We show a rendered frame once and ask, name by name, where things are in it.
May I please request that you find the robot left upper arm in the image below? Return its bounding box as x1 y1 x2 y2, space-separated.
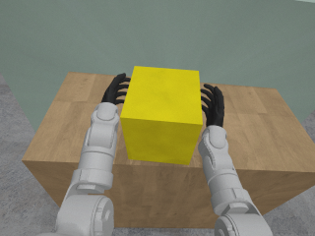
35 195 114 236

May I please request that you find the robot left hand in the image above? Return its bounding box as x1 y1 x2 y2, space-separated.
101 73 131 105

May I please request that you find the robot right upper arm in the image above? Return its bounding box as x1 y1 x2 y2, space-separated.
215 213 273 236

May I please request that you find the pedestal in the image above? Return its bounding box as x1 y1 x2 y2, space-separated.
22 71 315 229

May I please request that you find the robot right forearm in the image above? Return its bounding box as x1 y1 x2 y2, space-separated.
198 125 274 236

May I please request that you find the carton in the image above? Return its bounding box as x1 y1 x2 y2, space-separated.
120 66 203 165

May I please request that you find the robot right hand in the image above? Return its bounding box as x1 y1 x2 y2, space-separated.
200 84 224 128

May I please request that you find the robot left forearm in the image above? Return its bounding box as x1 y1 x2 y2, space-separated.
55 102 119 231

